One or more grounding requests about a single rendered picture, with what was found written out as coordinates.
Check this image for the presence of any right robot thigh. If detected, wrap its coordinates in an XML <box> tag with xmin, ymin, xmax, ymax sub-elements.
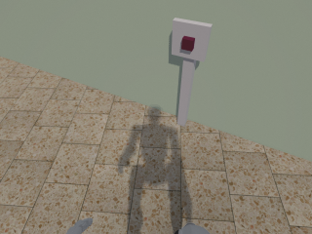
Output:
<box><xmin>178</xmin><ymin>224</ymin><xmax>210</xmax><ymax>234</ymax></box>

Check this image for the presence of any robot left hand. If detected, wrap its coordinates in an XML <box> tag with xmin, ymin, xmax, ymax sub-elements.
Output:
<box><xmin>66</xmin><ymin>217</ymin><xmax>93</xmax><ymax>234</ymax></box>

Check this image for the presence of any panel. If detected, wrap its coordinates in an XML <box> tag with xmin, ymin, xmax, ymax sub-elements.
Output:
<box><xmin>172</xmin><ymin>18</ymin><xmax>213</xmax><ymax>127</ymax></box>

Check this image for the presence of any button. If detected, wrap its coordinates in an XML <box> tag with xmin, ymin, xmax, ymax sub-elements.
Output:
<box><xmin>181</xmin><ymin>36</ymin><xmax>195</xmax><ymax>52</ymax></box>

